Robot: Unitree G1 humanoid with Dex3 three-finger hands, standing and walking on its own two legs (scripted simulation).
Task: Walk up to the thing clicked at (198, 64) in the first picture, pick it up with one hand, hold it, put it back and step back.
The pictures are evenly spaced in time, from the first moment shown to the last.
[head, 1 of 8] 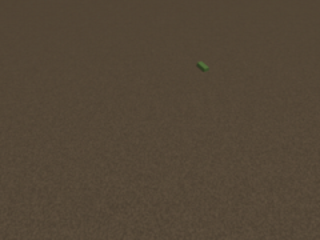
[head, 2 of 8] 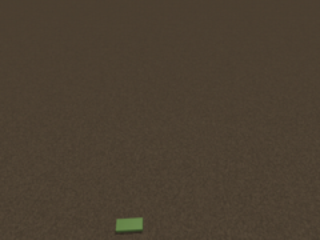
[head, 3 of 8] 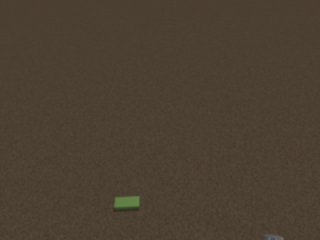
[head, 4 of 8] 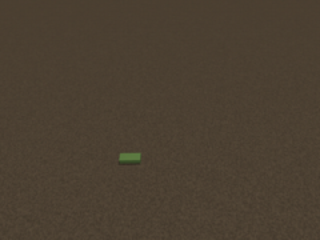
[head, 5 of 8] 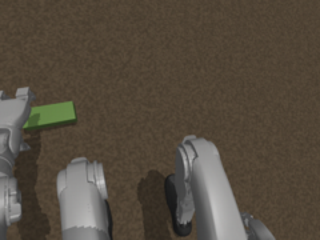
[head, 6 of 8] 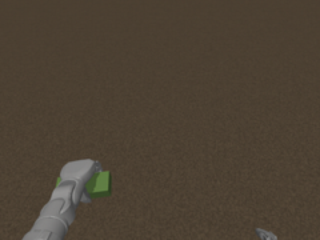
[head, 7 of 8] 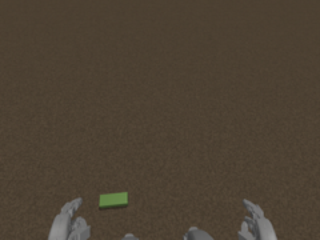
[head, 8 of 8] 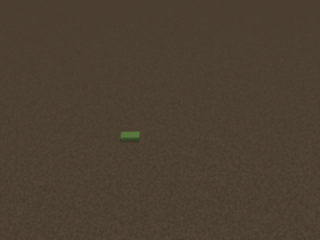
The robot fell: no
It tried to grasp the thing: yes
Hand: left
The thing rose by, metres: 0.69
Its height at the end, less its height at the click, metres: +0.00
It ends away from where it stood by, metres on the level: 0.02
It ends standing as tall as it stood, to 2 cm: yes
